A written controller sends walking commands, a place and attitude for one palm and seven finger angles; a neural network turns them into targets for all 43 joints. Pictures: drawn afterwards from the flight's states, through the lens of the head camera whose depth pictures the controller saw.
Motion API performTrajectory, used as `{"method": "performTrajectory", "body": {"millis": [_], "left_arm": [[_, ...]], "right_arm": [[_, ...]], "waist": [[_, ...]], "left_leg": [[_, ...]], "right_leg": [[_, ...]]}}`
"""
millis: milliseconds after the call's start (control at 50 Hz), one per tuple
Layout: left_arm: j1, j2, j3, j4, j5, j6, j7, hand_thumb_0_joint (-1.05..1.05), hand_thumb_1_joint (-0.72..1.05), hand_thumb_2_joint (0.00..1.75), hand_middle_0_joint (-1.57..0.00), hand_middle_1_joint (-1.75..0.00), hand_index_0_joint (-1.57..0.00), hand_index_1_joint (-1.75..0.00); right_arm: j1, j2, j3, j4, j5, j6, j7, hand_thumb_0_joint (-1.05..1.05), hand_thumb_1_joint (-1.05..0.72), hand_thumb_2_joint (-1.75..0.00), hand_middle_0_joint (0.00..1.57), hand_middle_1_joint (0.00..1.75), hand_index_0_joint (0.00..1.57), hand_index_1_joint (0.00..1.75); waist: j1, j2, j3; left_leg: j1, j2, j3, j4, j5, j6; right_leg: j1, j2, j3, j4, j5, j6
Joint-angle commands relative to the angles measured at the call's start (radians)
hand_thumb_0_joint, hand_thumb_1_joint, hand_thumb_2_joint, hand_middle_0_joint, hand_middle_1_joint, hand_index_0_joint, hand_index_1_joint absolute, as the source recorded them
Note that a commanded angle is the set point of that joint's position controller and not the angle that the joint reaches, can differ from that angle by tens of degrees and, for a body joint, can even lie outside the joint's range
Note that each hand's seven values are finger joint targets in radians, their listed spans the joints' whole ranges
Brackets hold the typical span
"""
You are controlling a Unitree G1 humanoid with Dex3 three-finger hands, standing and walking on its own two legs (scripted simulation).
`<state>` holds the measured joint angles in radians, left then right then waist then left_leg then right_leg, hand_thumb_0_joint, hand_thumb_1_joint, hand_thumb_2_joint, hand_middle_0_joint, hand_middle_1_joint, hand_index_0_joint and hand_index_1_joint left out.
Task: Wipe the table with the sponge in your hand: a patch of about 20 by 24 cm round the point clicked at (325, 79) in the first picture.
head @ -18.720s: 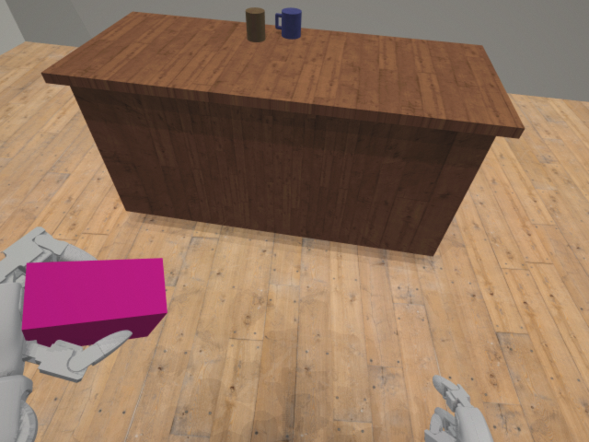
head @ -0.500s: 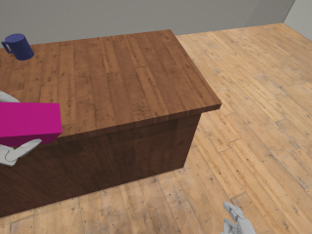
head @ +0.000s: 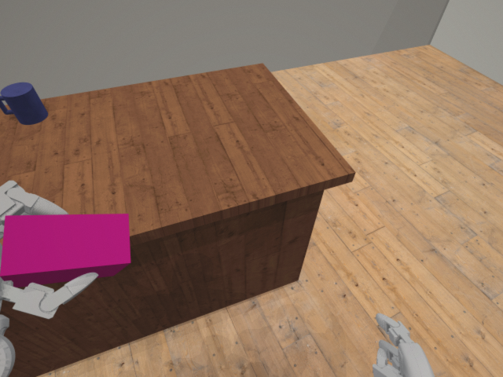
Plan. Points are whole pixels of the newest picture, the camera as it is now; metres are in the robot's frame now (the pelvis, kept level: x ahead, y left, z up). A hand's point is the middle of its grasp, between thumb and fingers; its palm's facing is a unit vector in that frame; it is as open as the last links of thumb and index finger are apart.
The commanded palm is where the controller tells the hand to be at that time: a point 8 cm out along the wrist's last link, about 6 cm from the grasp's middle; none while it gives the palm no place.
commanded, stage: shuffle to correct the standing spot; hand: left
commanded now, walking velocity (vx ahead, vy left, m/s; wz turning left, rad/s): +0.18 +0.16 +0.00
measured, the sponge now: (86, 249) +0.23 +0.22 +0.16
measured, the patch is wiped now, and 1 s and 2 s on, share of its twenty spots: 0.00 0.00 0.00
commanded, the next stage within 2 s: come to a stop and stand still in 0.74 s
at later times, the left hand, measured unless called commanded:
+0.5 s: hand (51, 198) +0.29 +0.29 +0.17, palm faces +0.37 -0.80 -0.48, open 10.0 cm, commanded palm +0.24 +0.32 +0.18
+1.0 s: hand (32, 164) +0.36 +0.36 +0.16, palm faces +0.39 -0.78 -0.48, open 10.0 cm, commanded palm +0.30 +0.38 +0.18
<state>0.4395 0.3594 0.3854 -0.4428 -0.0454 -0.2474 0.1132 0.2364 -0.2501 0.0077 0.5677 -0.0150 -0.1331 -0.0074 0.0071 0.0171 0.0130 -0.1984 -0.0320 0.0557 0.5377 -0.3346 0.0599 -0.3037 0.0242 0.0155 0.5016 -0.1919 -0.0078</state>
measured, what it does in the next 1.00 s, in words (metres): walks ahead: left foot, then right foot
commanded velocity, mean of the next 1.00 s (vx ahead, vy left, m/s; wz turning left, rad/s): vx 0.10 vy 0.09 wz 0.00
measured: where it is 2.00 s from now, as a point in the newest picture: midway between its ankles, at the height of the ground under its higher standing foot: outside the picture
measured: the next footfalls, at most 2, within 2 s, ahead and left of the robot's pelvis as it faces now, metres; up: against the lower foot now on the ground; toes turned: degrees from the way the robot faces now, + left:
left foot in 0.42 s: +0.14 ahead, +0.18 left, +0.00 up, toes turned -3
right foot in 0.58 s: +0.16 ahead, +0.01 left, +0.00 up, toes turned -4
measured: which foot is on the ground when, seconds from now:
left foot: down 0.00-0.26, up 0.28-0.40, down 0.42-0.60, up 0.62-0.86, down 0.88-1.00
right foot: down 0.00-0.42, up 0.44-0.56, down 0.58-1.00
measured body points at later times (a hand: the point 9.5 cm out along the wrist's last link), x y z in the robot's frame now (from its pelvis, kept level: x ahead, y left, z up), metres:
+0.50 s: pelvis +0.06 +0.05 -0.02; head +0.09 +0.05 +0.42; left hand +0.27 +0.33 +0.19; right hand +0.24 -0.19 -0.10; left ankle +0.10 +0.18 -0.73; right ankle +0.04 -0.07 -0.71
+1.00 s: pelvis +0.13 +0.11 -0.01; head +0.16 +0.10 +0.44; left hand +0.34 +0.40 +0.18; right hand +0.30 -0.14 -0.10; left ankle +0.16 +0.24 -0.73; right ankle +0.12 +0.01 -0.74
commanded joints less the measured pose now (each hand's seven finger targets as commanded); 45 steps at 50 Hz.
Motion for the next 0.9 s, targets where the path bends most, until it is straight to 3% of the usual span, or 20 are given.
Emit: {"method": "performTrajectory", "body": {"millis": [0,120,180,200,240,280,320,360,380,400,420,440,460,540,580,600,660,760,820,880], "left_arm": [[-0.143,0.144,0.061,-0.109,-0.009,-0.034,0.013,0.0,0.1,1.3,-1.2,-1.6,-1.2,-1.6],[-0.251,0.184,0.068,-0.212,0.006,-0.025,0.019,0.0,0.1,1.3,-1.2,-1.6,-1.2,-1.6],[-0.223,0.198,0.085,-0.256,0.008,-0.016,0.027,0.0,0.1,1.3,-1.2,-1.6,-1.2,-1.6],[-0.191,0.202,0.092,-0.263,0.007,-0.014,0.033,0.0,0.1,1.3,-1.2,-1.6,-1.2,-1.6],[-0.136,0.21,0.108,-0.295,-0.001,-0.035,0.043,0.0,0.1,1.3,-1.2,-1.6,-1.2,-1.6],[-0.033,0.218,0.154,-0.28,-0.003,-0.045,0.048,0.0,0.1,1.3,-1.2,-1.6,-1.2,-1.6],[-0.006,0.201,0.157,-0.345,-0.006,-0.049,0.052,0.0,0.1,1.3,-1.2,-1.6,-1.2,-1.6],[0.001,0.193,0.156,-0.349,-0.013,-0.045,0.041,0.0,0.1,1.3,-1.2,-1.6,-1.2,-1.6],[-0.015,0.182,0.145,-0.342,-0.018,-0.04,0.031,0.0,0.1,1.3,-1.2,-1.6,-1.2,-1.6],[-0.05,0.187,0.149,-0.374,-0.013,-0.04,0.031,0.0,0.1,1.3,-1.2,-1.6,-1.2,-1.6],[-0.095,0.21,0.162,-0.369,-0.003,-0.045,0.03,0.0,0.1,1.3,-1.2,-1.6,-1.2,-1.6],[-0.082,0.208,0.172,-0.259,0.001,-0.039,0.028,0.0,0.1,1.3,-1.2,-1.6,-1.2,-1.6],[-0.125,0.228,0.176,-0.255,-0.005,-0.024,0.029,0.0,0.1,1.3,-1.2,-1.6,-1.2,-1.6],[-0.17,0.184,0.098,-0.211,0.026,0.011,0.034,0.0,0.1,1.3,-1.2,-1.6,-1.2,-1.6],[-0.112,0.221,0.099,-0.22,0.02,0.021,0.036,0.0,0.1,1.3,-1.2,-1.6,-1.2,-1.6],[-0.107,0.211,0.099,-0.258,0.013,0.017,0.043,0.0,0.1,1.3,-1.2,-1.6,-1.2,-1.6],[0.041,0.253,0.182,-0.272,-0.006,0.004,0.04,0.0,0.1,1.3,-1.2,-1.6,-1.2,-1.6],[0.068,0.235,0.213,-0.268,-0.002,-0.046,0.061,0.0,0.1,1.3,-1.2,-1.6,-1.2,-1.6],[0.029,0.19,0.165,-0.251,-0.014,-0.031,0.053,0.0,0.1,1.3,-1.2,-1.6,-1.2,-1.6],[0.0,0.167,0.119,-0.281,-0.012,-0.013,0.039,0.0,0.1,1.3,-1.2,-1.6,-1.2,-1.6]], "right_arm": [[-0.098,-0.116,-0.046,-0.152,0.012,-0.035,-0.022,0.0,-0.9,-0.9,0.2,0.3,0.2,0.3],[-0.12,-0.089,-0.031,-0.176,0.007,-0.018,-0.023,0.0,-0.9,-0.9,0.2,0.3,0.2,0.3],[-0.147,-0.091,-0.028,-0.19,0.006,-0.022,-0.007,0.0,-0.9,-0.9,0.2,0.3,0.2,0.3],[-0.153,-0.095,-0.037,-0.192,0.014,-0.022,0.001,0.0,-0.9,-0.9,0.2,0.3,0.2,0.3],[-0.168,-0.107,-0.064,-0.184,0.024,-0.032,0.013,0.0,-0.9,-0.9,0.2,0.3,0.2,0.3],[-0.139,-0.089,-0.047,-0.153,0.022,-0.01,0.021,0.0,-0.9,-0.9,0.2,0.3,0.2,0.3],[-0.146,-0.07,-0.044,-0.147,0.017,0.01,0.034,0.0,-0.9,-0.9,0.2,0.3,0.2,0.3],[-0.123,-0.057,-0.047,-0.113,0.019,0.025,0.019,0.0,-0.9,-0.9,0.2,0.3,0.2,0.3],[-0.121,-0.076,-0.057,-0.126,0.026,0.018,0.011,0.0,-0.9,-0.9,0.2,0.3,0.2,0.3],[-0.121,-0.103,-0.074,-0.146,0.025,0.003,0.01,0.0,-0.9,-0.9,0.2,0.3,0.2,0.3],[-0.125,-0.087,-0.081,-0.16,0.027,-0.013,0.01,0.0,-0.9,-0.9,0.2,0.3,0.2,0.3],[-0.118,-0.089,-0.081,-0.149,0.031,-0.027,0.008,0.0,-0.9,-0.9,0.2,0.3,0.2,0.3],[-0.12,-0.081,-0.065,-0.141,0.027,-0.035,0.004,0.0,-0.9,-0.9,0.2,0.3,0.2,0.3],[-0.162,-0.079,-0.035,-0.14,0.04,-0.052,0.005,0.0,-0.9,-0.9,0.2,0.3,0.2,0.3],[-0.172,-0.075,-0.04,-0.149,0.029,-0.034,0.003,0.0,-0.9,-0.9,0.2,0.3,0.2,0.3],[-0.159,-0.094,-0.036,-0.133,0.015,-0.027,0.005,0.0,-0.9,-0.9,0.2,0.3,0.2,0.3],[-0.159,-0.104,-0.05,-0.119,0.029,-0.011,0.019,0.0,-0.9,-0.9,0.2,0.3,0.2,0.3],[-0.173,-0.065,-0.049,-0.119,0.021,0.014,-0.001,0.0,-0.9,-0.9,0.2,0.3,0.2,0.3],[-0.154,-0.073,-0.066,-0.112,0.018,-0.007,-0.019,0.0,-0.9,-0.9,0.2,0.3,0.2,0.3],[-0.13,-0.099,-0.078,-0.139,0.027,-0.018,-0.029,0.0,-0.9,-0.9,0.2,0.3,0.2,0.3]], "waist": [[-0.021,-0.01,-0.004],[-0.012,0.155,-0.021],[0.008,0.047,-0.108],[0.021,-0.088,-0.154],[0.04,-0.267,-0.185],[0.038,-0.068,-0.129],[0.003,-0.014,-0.107],[-0.041,0.103,-0.148],[-0.046,0.252,-0.112],[-0.034,0.416,-0.113],[-0.027,0.338,-0.092],[-0.014,0.181,-0.053],[-0.011,0.169,-0.06],[0.009,0.063,-0.06],[0.005,-0.276,-0.075],[0.005,-0.151,-0.077],[-0.001,-0.078,-0.08],[0.002,-0.078,-0.143],[-0.01,-0.046,-0.163],[-0.008,0.16,-0.185]], "left_leg": [[-0.048,0.103,-0.126,-0.169,-0.108,0.003],[0.084,0.185,-0.184,-0.185,0.245,0.015],[-0.024,0.119,-0.068,0.033,0.532,-0.041],[-0.168,0.065,-0.026,0.221,0.536,-0.066],[-0.467,0.001,-0.057,0.61,-0.061,-0.077],[-0.525,0.115,-0.245,0.6,-0.275,-0.028],[-0.3,0.151,-0.211,0.334,-0.202,-0.02],[0.082,0.029,-0.02,0.039,0.156,-0.061],[0.171,0.086,-0.144,-0.062,0.224,-0.032],[0.183,0.26,-0.4,-0.182,0.295,0.069],[0.088,0.285,-0.424,-0.22,0.211,0.143],[0.015,0.274,-0.352,-0.206,0.186,0.156],[0.031,0.277,-0.356,-0.184,0.271,0.17],[-0.155,0.15,-0.104,0.027,0.178,0.048],[-0.401,-0.015,0.001,0.49,-0.112,-0.038],[-0.446,0.037,-0.078,0.597,-0.092,-0.058],[-0.469,0.083,-0.115,0.596,-0.044,-0.069],[-0.224,0.085,-0.028,0.173,0.027,-0.04],[0.044,0.037,0.039,-0.026,0.254,-0.027],[0.237,0.297,-0.317,-0.115,0.641,0.123]], "right_leg": [[-0.03,-0.063,0.083,-0.01,-0.186,-0.037],[-0.118,-0.04,-0.081,0.201,-0.135,-0.001],[0.163,-0.077,-0.04,0.081,0.156,-0.055],[0.335,-0.143,0.084,0.075,0.312,-0.114],[0.524,-0.393,0.438,-0.02,0.529,-0.293],[0.43,-0.441,0.421,-0.017,0.431,-0.243],[0.179,-0.376,0.274,0.011,0.35,-0.175],[-0.019,-0.155,-0.004,0.165,0.138,-0.059],[-0.162,-0.053,-0.066,0.346,-0.066,-0.01],[-0.285,0.015,-0.096,0.576,-0.379,0.038],[-0.268,0.019,-0.04,0.692,-0.406,0.022],[-0.243,-0.02,-0.04,0.642,-0.366,0.024],[-0.241,-0.04,-0.047,0.599,-0.38,0.033],[0.168,-0.05,-0.09,-0.009,-0.104,0.006],[0.284,-0.396,0.495,-0.233,-0.01,-0.15],[0.28,-0.437,0.45,-0.236,0.023,-0.17],[0.302,-0.365,0.266,-0.135,0.33,-0.148],[0.278,-0.292,0.068,-0.025,0.511,-0.104],[0.175,-0.209,-0.015,0.088,0.344,-0.037],[-0.138,-0.051,-0.059,0.415,-0.278,0.034]]}}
